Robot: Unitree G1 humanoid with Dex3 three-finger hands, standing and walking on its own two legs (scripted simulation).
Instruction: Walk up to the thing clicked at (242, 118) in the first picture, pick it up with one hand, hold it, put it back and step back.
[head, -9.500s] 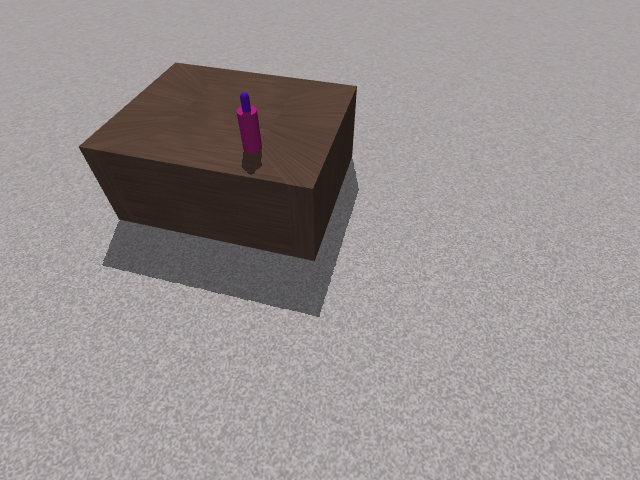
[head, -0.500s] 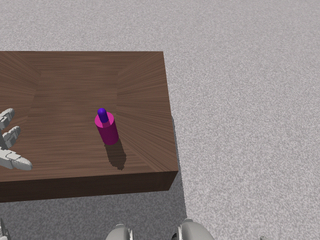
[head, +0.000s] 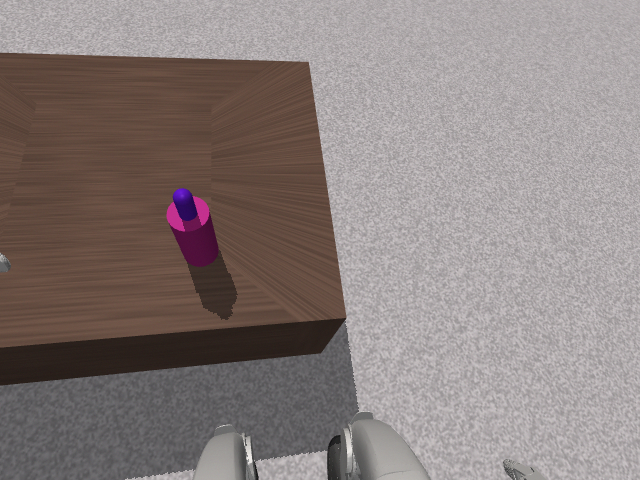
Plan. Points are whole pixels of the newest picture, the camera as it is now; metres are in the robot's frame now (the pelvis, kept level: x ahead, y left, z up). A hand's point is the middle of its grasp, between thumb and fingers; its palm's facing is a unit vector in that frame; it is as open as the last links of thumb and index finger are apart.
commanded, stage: go down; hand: left
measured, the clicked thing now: (192, 225) +0.53 +0.16 -0.20
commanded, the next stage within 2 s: approach in 0.46 s
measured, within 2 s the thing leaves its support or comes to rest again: neither
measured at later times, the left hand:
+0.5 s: hand out of the picture +0.46 +0.35 +0.05, palm faces +0.11 -0.99 -0.03, open 17.3 cm
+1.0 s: hand (78, 218) +0.49 +0.30 -0.09, palm faces +0.08 -0.99 +0.06, open 17.6 cm
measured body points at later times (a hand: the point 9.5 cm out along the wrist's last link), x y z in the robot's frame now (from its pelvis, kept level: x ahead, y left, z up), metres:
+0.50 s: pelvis +0.00 +0.00 -0.01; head +0.15 +0.05 +0.41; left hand +0.45 +0.40 +0.05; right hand +0.02 -0.27 -0.10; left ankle +0.01 +0.10 -0.67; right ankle +0.02 -0.14 -0.67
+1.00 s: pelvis -0.02 +0.00 -0.11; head +0.19 +0.06 +0.29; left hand +0.48 +0.35 -0.09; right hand +0.02 -0.27 -0.19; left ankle +0.01 +0.10 -0.67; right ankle +0.02 -0.14 -0.67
